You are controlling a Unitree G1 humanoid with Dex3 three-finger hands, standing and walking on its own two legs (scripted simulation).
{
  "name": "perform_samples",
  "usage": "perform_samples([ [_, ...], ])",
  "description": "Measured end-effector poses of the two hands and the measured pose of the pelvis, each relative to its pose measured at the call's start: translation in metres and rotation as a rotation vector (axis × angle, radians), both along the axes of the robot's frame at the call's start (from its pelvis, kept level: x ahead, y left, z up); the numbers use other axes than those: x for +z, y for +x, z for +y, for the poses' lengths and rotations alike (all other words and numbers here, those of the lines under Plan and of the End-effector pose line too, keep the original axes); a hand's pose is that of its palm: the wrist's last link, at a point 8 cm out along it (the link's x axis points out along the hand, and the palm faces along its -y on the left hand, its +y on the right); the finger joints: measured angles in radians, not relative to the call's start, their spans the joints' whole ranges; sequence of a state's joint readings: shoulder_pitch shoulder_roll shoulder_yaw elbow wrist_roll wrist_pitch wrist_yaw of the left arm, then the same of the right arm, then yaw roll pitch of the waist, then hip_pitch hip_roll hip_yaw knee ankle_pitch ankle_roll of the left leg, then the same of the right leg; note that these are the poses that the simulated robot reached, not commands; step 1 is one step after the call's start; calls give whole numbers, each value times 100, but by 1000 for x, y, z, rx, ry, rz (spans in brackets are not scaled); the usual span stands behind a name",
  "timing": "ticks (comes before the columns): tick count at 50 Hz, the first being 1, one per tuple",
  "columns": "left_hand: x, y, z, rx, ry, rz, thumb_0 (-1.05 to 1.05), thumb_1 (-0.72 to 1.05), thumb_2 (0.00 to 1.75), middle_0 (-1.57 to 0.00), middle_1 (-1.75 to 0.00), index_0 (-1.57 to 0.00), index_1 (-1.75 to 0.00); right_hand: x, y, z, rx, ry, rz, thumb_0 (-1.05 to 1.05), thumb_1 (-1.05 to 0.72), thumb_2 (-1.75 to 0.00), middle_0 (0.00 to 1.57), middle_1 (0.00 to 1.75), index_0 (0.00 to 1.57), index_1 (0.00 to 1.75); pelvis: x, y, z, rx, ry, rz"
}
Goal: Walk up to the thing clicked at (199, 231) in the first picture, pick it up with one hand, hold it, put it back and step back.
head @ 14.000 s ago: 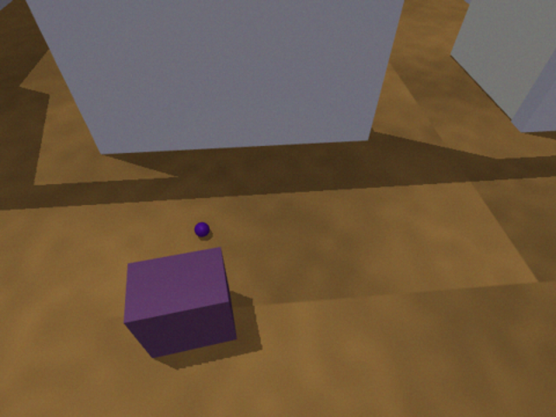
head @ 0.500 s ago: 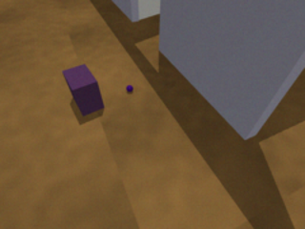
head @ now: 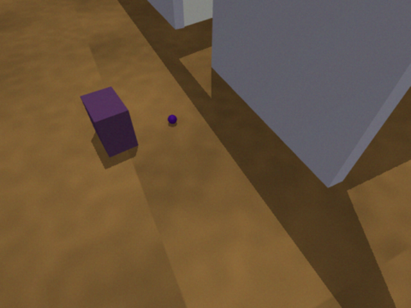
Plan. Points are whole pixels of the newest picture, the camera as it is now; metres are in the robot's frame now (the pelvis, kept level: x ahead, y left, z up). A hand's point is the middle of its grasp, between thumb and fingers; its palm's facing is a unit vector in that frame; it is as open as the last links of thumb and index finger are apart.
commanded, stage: stand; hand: left
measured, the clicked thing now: (172, 119) +1.51 +0.27 -0.75
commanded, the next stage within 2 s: walk up in 0.70 s
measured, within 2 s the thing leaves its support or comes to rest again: neither
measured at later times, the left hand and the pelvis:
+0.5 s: hand out of the picture +0.07 +0.26 -0.16, palm faces +0.00 -0.94 -0.34, open 7.4 cm; pelvis +0.00 +0.00 +0.00, yaw +0 degrees
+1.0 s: hand out of the picture +0.06 +0.35 -0.17, palm faces +0.09 -0.93 -0.36, open 7.4 cm; pelvis +0.06 +0.05 -0.02, yaw +4 degrees
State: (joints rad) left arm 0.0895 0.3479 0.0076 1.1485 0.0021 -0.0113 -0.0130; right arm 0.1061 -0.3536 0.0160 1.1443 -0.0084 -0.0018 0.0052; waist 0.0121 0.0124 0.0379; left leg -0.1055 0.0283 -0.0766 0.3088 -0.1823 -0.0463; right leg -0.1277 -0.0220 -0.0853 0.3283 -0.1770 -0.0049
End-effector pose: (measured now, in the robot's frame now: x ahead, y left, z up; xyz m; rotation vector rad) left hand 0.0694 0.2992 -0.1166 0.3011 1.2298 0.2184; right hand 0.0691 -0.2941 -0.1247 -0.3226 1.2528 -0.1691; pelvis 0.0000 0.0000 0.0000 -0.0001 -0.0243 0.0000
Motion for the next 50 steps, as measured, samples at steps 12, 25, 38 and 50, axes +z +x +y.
perform_samples([
  [12,-1,-2,2,2,-1,11,0,91,90,-21,-30,-20,-30,1,0,1,-1,-3,4,1,-91,-89,20,30,20,30,0,1,1,-2,0,1],
  [25,-2,-2,3,3,-1,24,1,91,90,-21,-30,-20,-30,0,1,2,-1,-4,9,1,-91,-89,20,30,20,30,0,4,3,-4,1,2],
  [38,0,4,7,7,-14,-26,1,91,90,-21,-30,-20,-30,2,8,-1,8,5,-19,1,-90,-89,20,30,21,30,-2,9,3,10,-4,4],
  [50,-12,-17,94,111,22,36,1,90,90,-21,-30,-20,-30,28,92,15,90,-84,-95,1,-91,-89,20,30,20,30,-15,64,53,61,-26,-12],
])
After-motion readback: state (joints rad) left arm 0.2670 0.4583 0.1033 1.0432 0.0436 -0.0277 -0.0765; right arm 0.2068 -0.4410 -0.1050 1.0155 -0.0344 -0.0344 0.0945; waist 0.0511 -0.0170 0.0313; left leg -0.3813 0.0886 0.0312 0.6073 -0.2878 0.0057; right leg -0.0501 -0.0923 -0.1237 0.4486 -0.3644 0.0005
